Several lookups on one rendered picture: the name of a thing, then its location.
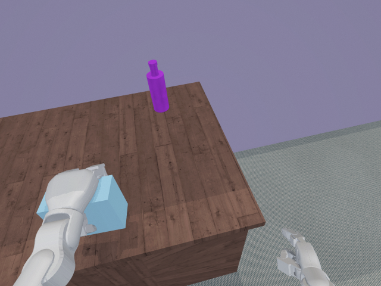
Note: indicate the robot left hand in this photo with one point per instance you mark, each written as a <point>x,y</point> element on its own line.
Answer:
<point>74,189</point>

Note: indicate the robot right forearm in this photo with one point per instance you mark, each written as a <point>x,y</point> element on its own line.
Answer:
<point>312,276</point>

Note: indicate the robot left forearm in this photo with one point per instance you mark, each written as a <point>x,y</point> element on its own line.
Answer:
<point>52,260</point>

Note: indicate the table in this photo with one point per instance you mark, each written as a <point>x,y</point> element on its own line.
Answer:
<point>189,204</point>

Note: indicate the robot right hand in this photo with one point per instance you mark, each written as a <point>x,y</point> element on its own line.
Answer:
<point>292,263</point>

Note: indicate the sponge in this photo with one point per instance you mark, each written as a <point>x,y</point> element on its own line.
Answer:
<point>107,209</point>

